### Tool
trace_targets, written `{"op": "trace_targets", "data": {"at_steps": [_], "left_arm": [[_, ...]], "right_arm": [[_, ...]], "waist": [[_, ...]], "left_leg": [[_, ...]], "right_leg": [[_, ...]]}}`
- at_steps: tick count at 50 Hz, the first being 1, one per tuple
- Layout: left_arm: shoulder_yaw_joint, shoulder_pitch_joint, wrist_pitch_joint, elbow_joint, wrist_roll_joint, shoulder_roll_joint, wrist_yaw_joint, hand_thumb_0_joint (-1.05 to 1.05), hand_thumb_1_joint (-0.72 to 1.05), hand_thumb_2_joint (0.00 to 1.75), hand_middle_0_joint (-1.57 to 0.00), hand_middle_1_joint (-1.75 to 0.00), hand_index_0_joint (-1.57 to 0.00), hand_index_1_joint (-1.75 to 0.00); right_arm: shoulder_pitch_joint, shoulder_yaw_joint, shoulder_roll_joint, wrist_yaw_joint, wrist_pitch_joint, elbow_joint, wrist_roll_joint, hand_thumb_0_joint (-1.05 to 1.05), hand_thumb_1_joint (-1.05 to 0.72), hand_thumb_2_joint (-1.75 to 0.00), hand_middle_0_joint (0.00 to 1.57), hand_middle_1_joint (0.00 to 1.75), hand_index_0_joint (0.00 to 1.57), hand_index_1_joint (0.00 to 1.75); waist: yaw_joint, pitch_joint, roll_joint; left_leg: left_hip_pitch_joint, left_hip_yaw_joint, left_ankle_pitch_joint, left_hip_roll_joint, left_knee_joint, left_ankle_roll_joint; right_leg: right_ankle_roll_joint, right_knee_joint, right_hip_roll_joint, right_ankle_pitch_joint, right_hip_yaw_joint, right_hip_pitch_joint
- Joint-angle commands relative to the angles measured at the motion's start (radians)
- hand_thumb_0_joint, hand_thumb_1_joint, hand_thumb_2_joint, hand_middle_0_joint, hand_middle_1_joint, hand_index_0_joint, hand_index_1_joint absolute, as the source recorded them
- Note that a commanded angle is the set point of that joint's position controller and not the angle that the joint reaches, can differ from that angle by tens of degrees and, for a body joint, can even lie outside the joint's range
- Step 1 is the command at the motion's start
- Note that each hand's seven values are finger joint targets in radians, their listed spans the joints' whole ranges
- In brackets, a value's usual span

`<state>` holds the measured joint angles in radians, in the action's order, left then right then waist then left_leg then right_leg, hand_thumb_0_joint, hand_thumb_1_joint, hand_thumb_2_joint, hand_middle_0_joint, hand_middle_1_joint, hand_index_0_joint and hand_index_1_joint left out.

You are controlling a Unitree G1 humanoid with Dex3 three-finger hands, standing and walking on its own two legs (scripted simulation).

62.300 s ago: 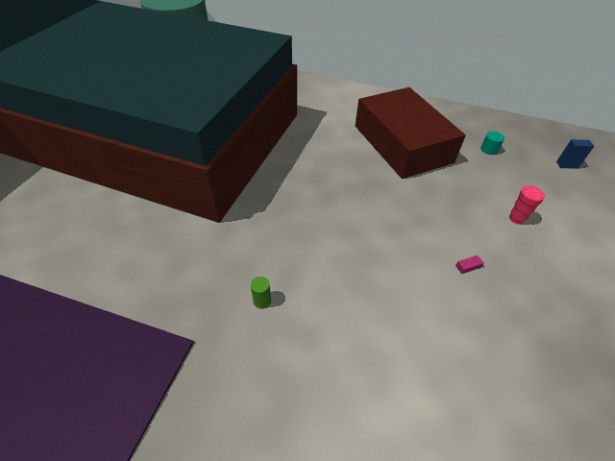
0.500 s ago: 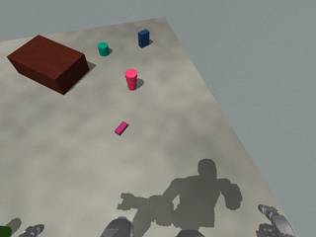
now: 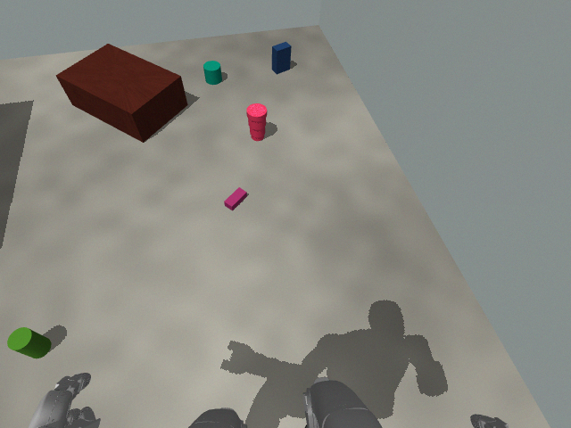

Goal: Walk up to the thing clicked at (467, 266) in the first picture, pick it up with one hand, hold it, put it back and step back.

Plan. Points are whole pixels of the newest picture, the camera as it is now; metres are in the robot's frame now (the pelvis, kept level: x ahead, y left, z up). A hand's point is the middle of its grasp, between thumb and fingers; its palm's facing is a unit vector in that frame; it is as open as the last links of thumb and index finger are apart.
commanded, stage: step back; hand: left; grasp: from above
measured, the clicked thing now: (235, 198) +0.98 +0.18 -0.74
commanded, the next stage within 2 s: stand in 1.38 s
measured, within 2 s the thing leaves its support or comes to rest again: neither
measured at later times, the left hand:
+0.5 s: hand out of the picture -0.09 +0.26 -0.12, palm faces +0.04 -0.88 -0.47, open 7.3 cm
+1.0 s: hand out of the picture -0.10 +0.26 -0.14, palm faces +0.04 -0.93 -0.38, open 7.3 cm
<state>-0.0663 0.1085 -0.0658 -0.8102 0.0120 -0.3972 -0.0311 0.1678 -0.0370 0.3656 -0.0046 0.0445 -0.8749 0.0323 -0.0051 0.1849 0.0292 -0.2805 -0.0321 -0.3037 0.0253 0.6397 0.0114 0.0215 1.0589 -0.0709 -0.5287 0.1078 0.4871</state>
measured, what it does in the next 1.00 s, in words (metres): walks backwards: right foot, then left foot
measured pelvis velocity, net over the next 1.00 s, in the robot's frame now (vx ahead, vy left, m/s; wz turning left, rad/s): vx -0.14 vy -0.01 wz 0.03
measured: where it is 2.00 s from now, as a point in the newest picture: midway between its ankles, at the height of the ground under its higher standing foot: outside the picture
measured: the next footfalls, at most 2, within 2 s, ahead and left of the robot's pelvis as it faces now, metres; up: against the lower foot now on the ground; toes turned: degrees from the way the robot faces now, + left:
right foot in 0.20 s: -0.09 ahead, -0.12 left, +0.00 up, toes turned +0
left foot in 0.56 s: -0.13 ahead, +0.13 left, +0.00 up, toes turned +0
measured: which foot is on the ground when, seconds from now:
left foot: down 0.00-0.22, up 0.24-0.54, down 0.56-0.80, up 0.82-1.00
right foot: up 0.00-0.18, down 0.20-1.00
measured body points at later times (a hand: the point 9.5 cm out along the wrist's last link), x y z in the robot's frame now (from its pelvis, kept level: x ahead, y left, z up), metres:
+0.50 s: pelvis -0.15 -0.03 +0.00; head -0.12 -0.06 +0.45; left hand -0.09 +0.30 -0.09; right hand -0.08 -0.35 -0.14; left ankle -0.16 +0.13 -0.69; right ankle -0.11 -0.13 -0.72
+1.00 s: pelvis -0.14 -0.01 +0.01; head -0.12 -0.02 +0.46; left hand -0.10 +0.30 -0.11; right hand -0.04 -0.32 -0.12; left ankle -0.10 +0.13 -0.70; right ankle -0.13 -0.13 -0.72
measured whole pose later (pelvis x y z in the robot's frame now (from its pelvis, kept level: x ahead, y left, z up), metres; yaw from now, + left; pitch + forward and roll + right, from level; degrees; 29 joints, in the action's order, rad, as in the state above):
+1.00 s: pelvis -0.14 -0.01 +0.01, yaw +2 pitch -2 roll +0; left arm -0.05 0.24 0.05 -0.98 0.03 -0.35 0.01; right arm 0.19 -0.07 0.40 -0.02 0.00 -0.98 0.03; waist 0.03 0.08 -0.03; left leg -0.36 -0.02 -0.43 -0.03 0.75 0.01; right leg 0.01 0.59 0.01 -0.31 -0.02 0.23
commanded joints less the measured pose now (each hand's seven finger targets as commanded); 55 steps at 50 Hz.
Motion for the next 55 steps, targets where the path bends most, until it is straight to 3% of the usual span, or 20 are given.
{"op": "trace_targets", "data": {"at_steps": [1, 8, 9, 10, 11, 12, 15, 22, 27, 28, 29, 30, 32, 38, 39, 40, 41, 51, 53, 55], "left_arm": [[-0.068, 0.081, 0.024, 0.036, -0.006, -0.193, -0.002, 0.0, 0.9, 0.9, -0.2, -0.3, -0.2, -0.3], [-0.05, 0.171, 0.063, -0.037, 0.013, -0.153, 0.007, 0.0, 0.9, 0.9, -0.2, -0.3, -0.2, -0.3], [-0.055, 0.184, 0.072, -0.046, 0.024, -0.175, 0.002, 0.0, 0.9, 0.9, -0.2, -0.3, -0.2, -0.3], [-0.079, 0.173, 0.082, -0.044, 0.038, -0.258, 0.001, 0.0, 0.9, 0.9, -0.2, -0.3, -0.2, -0.3], [-0.107, 0.121, 0.077, -0.011, 0.038, -0.38, 0.002, 0.0, 0.9, 0.9, -0.2, -0.3, -0.2, -0.3], [-0.109, 0.062, 0.086, 0.015, 0.031, -0.385, -0.005, 0.0, 0.9, 0.9, -0.2, -0.3, -0.2, -0.3], [-0.074, -0.028, 0.09, 0.013, 0.03, -0.245, -0.009, 0.0, 0.9, 0.9, -0.2, -0.3, -0.2, -0.3], [-0.093, 0.119, 0.102, -0.031, 0.04, -0.276, 0.008, 0.0, 0.9, 0.9, -0.2, -0.3, -0.2, -0.3], [-0.064, 0.06, 0.082, -0.031, 0.031, -0.251, 0.025, 0.0, 0.9, 0.9, -0.2, -0.3, -0.2, -0.3], [-0.045, 0.075, 0.08, -0.03, 0.031, -0.209, 0.027, 0.0, 0.9, 0.9, -0.2, -0.3, -0.2, -0.3], [-0.027, 0.026, 0.086, -0.018, 0.014, -0.145, 0.03, 0.0, 0.9, 0.9, -0.2, -0.3, -0.2, -0.3], [-0.055, -0.022, 0.085, -0.033, 0.013, -0.218, 0.026, 0.0, 0.9, 0.9, -0.2, -0.3, -0.2, -0.3], [-0.044, 0.036, 0.096, -0.058, 0.001, -0.189, 0.039, 0.0, 0.9, 0.9, -0.2, -0.3, -0.2, -0.3], [-0.053, 0.163, 0.121, -0.137, 0.019, -0.171, 0.034, 0.0, 0.9, 0.9, -0.2, -0.3, -0.2, -0.3], [-0.065, 0.192, 0.13, -0.144, 0.03, -0.204, 0.023, 0.0, 0.9, 0.9, -0.2, -0.3, -0.2, -0.3], [-0.084, 0.21, 0.137, -0.142, 0.035, -0.301, 0.016, 0.0, 0.9, 0.9, -0.2, -0.3, -0.2, -0.3], [-0.092, 0.16, 0.138, -0.111, 0.034, -0.349, 0.018, 0.0, 0.9, 0.9, -0.2, -0.3, -0.2, -0.3], [-0.02, 0.041, 0.123, -0.077, -0.002, -0.196, 0.018, 0.0, 0.9, 0.9, -0.2, -0.3, -0.2, -0.3], [0.002, 0.092, 0.104, -0.087, -0.024, -0.127, 0.015, 0.0, 0.9, 0.9, -0.2, -0.3, -0.2, -0.3], [-0.015, 0.091, 0.092, -0.13, -0.011, -0.185, 0.011, 0.0, 0.9, 0.9, -0.2, -0.3, -0.2, -0.3]], "right_arm": [[-0.096, -0.071, 0.262, 0.028, -0.028, 0.106, 0.008, 0.0, -0.9, -0.9, 0.2, 0.3, 0.2, 0.3], [-0.064, -0.076, 0.286, 0.019, 0.009, 0.102, -0.007, 0.0, -0.9, -0.9, 0.2, 0.3, 0.2, 0.3], [-0.059, -0.064, 0.253, 0.015, 0.013, 0.101, -0.015, 0.0, -0.9, -0.9, 0.2, 0.3, 0.2, 0.3], [-0.035, -0.046, 0.186, 0.012, 0.011, 0.107, -0.02, 0.0, -0.9, -0.9, 0.2, 0.3, 0.2, 0.3], [-0.103, -0.053, 0.188, 0.029, 0.013, 0.134, -0.019, 0.0, -0.9, -0.9, 0.2, 0.3, 0.2, 0.3], [-0.109, -0.078, 0.237, 0.033, 0.019, 0.128, -0.019, 0.0, -0.9, -0.9, 0.2, 0.3, 0.2, 0.3], [-0.011, -0.067, 0.227, 0.026, 0.008, 0.058, -0.026, 0.0, -0.9, -0.9, 0.2, 0.3, 0.2, 0.3], [-0.055, -0.07, 0.223, 0.003, -0.019, 0.044, 0.01, 0.0, -0.9, -0.9, 0.2, 0.3, 0.2, 0.3], [0.101, -0.079, 0.204, -0.012, -0.044, -0.064, -0.002, 0.0, -0.9, -0.9, 0.2, 0.3, 0.2, 0.3], [0.139, -0.09, 0.224, -0.008, -0.053, -0.077, 0.006, 0.0, -0.9, -0.9, 0.2, 0.3, 0.2, 0.3], [0.119, -0.099, 0.299, -0.004, -0.06, -0.065, 0.016, 0.0, -0.9, -0.9, 0.2, 0.3, 0.2, 0.3], [0.068, -0.105, 0.353, -0.004, -0.06, -0.046, 0.008, 0.0, -0.9, -0.9, 0.2, 0.3, 0.2, 0.3], [-0.041, -0.069, 0.261, 0.001, -0.081, -0.026, 0.013, 0.0, -0.9, -0.9, 0.2, 0.3, 0.2, 0.3], [-0.034, -0.067, 0.232, -0.008, -0.047, -0.03, 0.008, 0.0, -0.9, -0.9, 0.2, 0.3, 0.2, 0.3], [-0.01, -0.051, 0.178, -0.006, -0.045, -0.022, 0.002, 0.0, -0.9, -0.9, 0.2, 0.3, 0.2, 0.3], [-0.034, -0.043, 0.139, -0.002, -0.047, -0.001, -0.001, 0.0, -0.9, -0.9, 0.2, 0.3, 0.2, 0.3], [-0.042, -0.065, 0.21, 0.009, -0.045, -0.009, 0.008, 0.0, -0.9, -0.9, 0.2, 0.3, 0.2, 0.3], [0.06, -0.073, 0.177, 0.007, -0.072, -0.085, 0.002, 0.0, -0.9, -0.9, 0.2, 0.3, 0.2, 0.3], [-0.02, -0.077, 0.269, 0.017, -0.081, -0.049, 0.006, 0.0, -0.9, -0.9, 0.2, 0.3, 0.2, 0.3], [-0.082, -0.076, 0.277, 0.01, -0.075, -0.049, 0.003, 0.0, -0.9, -0.9, 0.2, 0.3, 0.2, 0.3]], "waist": [[0.044, -0.158, -0.172], [0.036, -0.279, -0.212], [0.041, -0.284, -0.162], [0.027, -0.235, 0.061], [0.085, -0.196, 0.23], [0.067, -0.133, 0.178], [-0.012, -0.123, 0.026], [0.093, -0.121, 0.144], [0.002, -0.149, 0.121], [-0.024, -0.169, 0.022], [-0.041, -0.149, -0.211], [-0.048, -0.065, -0.191], [0.02, -0.046, -0.086], [0.049, -0.12, -0.155], [0.061, -0.133, -0.049], [0.082, -0.12, 0.159], [0.078, -0.053, 0.089], [-0.025, -0.206, 0.042], [0.017, -0.241, -0.166], [0.024, -0.189, -0.133]], "left_leg": [[-0.017, -0.206, 0.405, -0.271, -0.227, 0.228], [0.09, -0.137, 0.334, -0.224, -0.069, 0.165], [-0.005, -0.117, 0.2, -0.184, -0.016, 0.119], [-0.246, -0.082, -0.073, -0.04, 0.141, 0.043], [-0.255, -0.113, -0.304, 0.056, 0.343, -0.008], [-0.224, -0.229, -0.302, 0.016, 0.524, -0.022], [-0.196, -0.166, -0.137, 0.073, 0.59, -0.023], [-0.228, -0.07, -0.22, -0.013, 0.182, -0.04], [0.169, 0.08, -0.08, 0.023, -0.229, 0.021], [0.276, -0.019, -0.119, -0.025, -0.298, 0.036], [0.23, -0.42, -0.449, -0.239, -0.403, 0.119], [-0.01, -0.554, -0.657, -0.384, -0.482, 0.236], [-0.003, -0.362, -0.365, -0.29, -0.414, 0.192], [-0.13, -0.107, -0.26, -0.16, -0.168, 0.099], [-0.223, -0.07, -0.236, -0.113, -0.011, 0.066], [-0.378, -0.004, -0.278, 0.017, 0.211, 0.024], [-0.292, -0.087, -0.299, -0.028, 0.312, 0.007], [0.178, 0.046, 0.162, -0.049, -0.198, 0.003], [0.143, -0.31, 0.124, -0.321, -0.316, 0.124], [-0.016, -0.278, 0.048, -0.347, -0.299, 0.203]], "right_leg": [[-0.017, 0.181, -0.01, -0.004, 0.031, -0.047], [-0.014, -0.634, 0.031, 0.226, -0.151, -0.312], [0.0, -0.689, 0.059, 0.285, -0.086, -0.389], [0.045, -0.711, 0.223, 0.22, 0.219, -0.439], [0.242, -0.775, 0.487, 0.227, 0.472, -0.189], [0.304, -0.802, 0.548, 0.229, 0.539, -0.05], [0.166, -0.66, 0.313, 0.345, 0.148, -0.111], [0.17, -0.748, 0.341, -0.23, 0.246, -0.317], [0.1, -0.694, 0.265, -0.127, 0.075, -0.11], [0.065, -0.573, 0.219, -0.111, 0.017, -0.024], [-0.016, -0.388, 0.095, -0.077, -0.087, 0.131], [-0.019, -0.2, 0.091, -0.042, -0.097, 0.056], [-0.007, -0.192, 0.112, 0.073, -0.033, -0.014], [-0.001, -0.636, 0.035, 0.2, -0.144, -0.424], [0.02, -0.683, 0.102, 0.143, 0.008, -0.511], [0.119, -0.836, 0.34, -0.12, 0.413, -0.473], [0.228, -0.871, 0.489, -0.194, 0.544, -0.273], [0.071, -0.469, 0.227, 0.589, -0.005, -0.141], [-0.009, -0.335, 0.068, 0.244, -0.085, -0.095], [-0.002, -0.28, 0.086, -0.017, -0.062, -0.207]]}}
